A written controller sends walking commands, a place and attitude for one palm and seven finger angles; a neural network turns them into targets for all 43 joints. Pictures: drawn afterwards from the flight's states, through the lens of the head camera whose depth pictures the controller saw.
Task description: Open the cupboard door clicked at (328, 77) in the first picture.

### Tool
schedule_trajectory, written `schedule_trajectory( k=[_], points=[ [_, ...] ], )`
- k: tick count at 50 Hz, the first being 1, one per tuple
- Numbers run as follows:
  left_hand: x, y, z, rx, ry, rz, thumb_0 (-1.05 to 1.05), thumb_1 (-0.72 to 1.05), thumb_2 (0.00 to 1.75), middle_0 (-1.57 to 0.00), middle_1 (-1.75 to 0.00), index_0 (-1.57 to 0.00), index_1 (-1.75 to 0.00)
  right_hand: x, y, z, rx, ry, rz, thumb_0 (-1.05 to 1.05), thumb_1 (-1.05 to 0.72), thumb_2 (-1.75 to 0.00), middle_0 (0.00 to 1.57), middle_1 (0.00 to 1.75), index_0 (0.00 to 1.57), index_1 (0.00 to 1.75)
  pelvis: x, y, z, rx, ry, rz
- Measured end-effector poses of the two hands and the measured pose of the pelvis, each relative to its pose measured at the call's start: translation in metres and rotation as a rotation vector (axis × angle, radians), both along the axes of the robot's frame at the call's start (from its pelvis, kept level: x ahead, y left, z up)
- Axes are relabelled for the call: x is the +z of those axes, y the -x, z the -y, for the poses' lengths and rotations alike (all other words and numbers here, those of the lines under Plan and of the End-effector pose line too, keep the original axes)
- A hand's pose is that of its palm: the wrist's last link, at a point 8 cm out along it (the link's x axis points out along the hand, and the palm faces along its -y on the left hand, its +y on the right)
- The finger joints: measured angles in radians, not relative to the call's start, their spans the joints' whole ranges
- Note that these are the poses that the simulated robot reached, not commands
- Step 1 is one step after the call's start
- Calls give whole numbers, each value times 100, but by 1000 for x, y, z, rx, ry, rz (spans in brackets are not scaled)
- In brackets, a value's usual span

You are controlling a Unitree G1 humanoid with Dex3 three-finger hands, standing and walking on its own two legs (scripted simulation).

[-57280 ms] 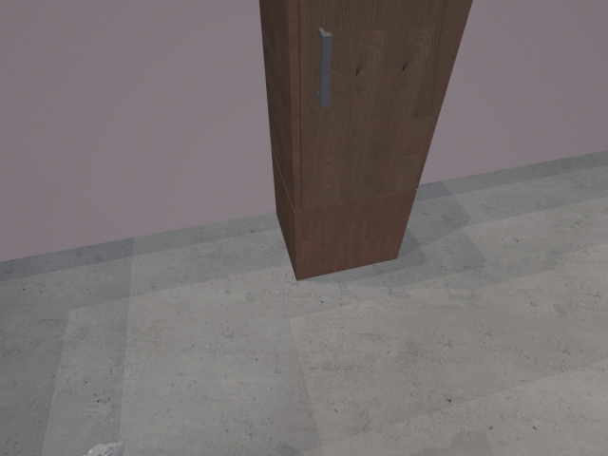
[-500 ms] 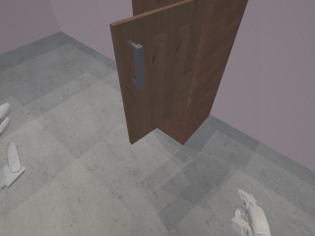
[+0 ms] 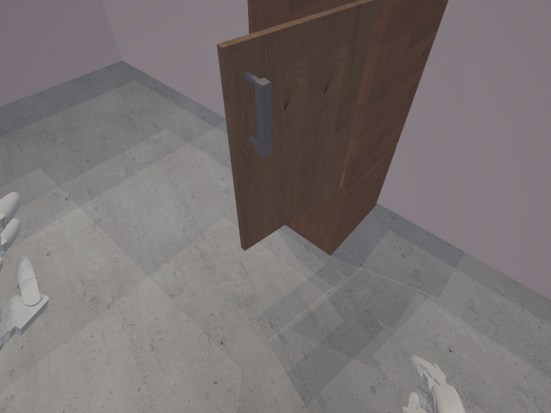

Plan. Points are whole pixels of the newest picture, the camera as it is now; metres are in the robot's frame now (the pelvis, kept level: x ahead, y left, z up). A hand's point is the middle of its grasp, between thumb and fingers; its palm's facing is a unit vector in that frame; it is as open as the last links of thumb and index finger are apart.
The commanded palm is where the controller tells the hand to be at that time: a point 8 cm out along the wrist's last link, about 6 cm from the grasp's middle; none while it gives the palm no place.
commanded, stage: stop stepping back and stand still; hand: left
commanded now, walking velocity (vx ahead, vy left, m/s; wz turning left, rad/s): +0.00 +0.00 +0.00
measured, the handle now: (257, 116) +0.61 +0.08 +0.11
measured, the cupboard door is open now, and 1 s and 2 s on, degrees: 81 81 81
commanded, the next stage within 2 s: let the arm hang, fingers relaxed in 0.18 s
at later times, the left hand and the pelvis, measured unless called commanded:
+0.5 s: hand out of the picture +0.11 +0.23 -0.13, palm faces +0.00 -0.95 -0.32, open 7.4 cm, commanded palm none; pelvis -0.01 +0.01 -0.01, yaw +1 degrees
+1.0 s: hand out of the picture -0.04 +0.17 -0.17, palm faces +0.09 -0.97 -0.21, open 7.4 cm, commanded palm none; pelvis +0.01 +0.00 +0.00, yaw +2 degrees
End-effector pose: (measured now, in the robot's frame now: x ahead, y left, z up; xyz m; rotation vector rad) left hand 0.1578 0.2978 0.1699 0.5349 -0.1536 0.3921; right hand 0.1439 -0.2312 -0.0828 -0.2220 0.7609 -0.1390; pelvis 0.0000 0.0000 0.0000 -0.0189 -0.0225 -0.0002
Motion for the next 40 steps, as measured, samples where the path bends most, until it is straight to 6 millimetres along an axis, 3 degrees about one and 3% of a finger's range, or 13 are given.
schedule_trajectory(
  k=[14,16,18,20,24,28,31,34,40],
  points=[
    [-3,3,-9,11,3,-7,2,88,90,-21,-30,-21,-30,4,-4,-5,8,15,15,1,-90,-90,20,30,20,30,0,3,-7,0,2,-5],
    [-28,-5,-13,-6,8,-96,1,89,90,-21,-30,-20,-30,-6,-6,-4,54,-5,0,1,-90,-90,20,30,20,30,-3,5,-9,17,4,-22],
    [-82,-13,-20,13,82,-311,1,89,90,-21,-30,-20,-30,-22,-5,1,84,-12,-63,1,-90,-90,20,30,20,30,-7,8,-12,24,-1,-30],
    [-145,-8,-19,48,176,-565,0,89,90,-20,-30,-20,-30,-36,1,6,82,-13,-123,1,-90,-90,20,30,20,30,-11,11,-13,25,-9,-30],
    [-250,39,13,87,357,-1007,1,90,90,-20,-30,-19,-30,-48,29,18,32,-5,-238,1,-90,-90,20,30,20,30,-13,12,-9,20,-19,-18],
    [-310,105,64,93,530,-1310,1,90,90,-20,-30,-19,-30,-53,74,24,-20,15,-400,1,-91,-90,20,30,20,30,-11,11,-3,21,-19,-7],
    [-324,147,75,179,602,-1418,1,97,90,-21,-30,-20,-30,-55,110,23,-45,20,-538,1,-91,-90,20,30,20,30,-9,8,2,29,-14,-6],
    [-326,181,78,234,641,-1501,1,98,90,-21,-30,-20,-30,-58,141,17,-63,6,-654,1,-91,-90,20,30,20,30,-6,6,5,36,-8,-6],
    [-317,220,80,323,657,-1595,1,94,90,-21,-30,-20,-30,-65,175,-2,-88,-57,-765,1,-91,-90,20,30,20,30,-4,0,5,38,-8,-2]
  ],
)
